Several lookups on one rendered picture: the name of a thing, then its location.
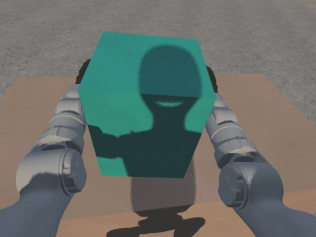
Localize right robot upper arm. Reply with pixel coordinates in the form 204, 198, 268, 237
217, 162, 316, 237

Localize left robot upper arm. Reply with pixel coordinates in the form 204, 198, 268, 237
0, 148, 87, 237

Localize left robot forearm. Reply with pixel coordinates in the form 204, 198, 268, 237
16, 84, 87, 194

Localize left robot hand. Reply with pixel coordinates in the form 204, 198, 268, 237
75, 59, 91, 84

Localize right robot hand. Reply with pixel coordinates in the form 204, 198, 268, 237
206, 66, 218, 93

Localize right robot forearm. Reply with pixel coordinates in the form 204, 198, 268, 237
205, 92, 283, 188

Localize carton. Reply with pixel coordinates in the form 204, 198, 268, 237
77, 32, 216, 179

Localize pedestal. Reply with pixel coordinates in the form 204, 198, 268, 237
0, 73, 316, 237

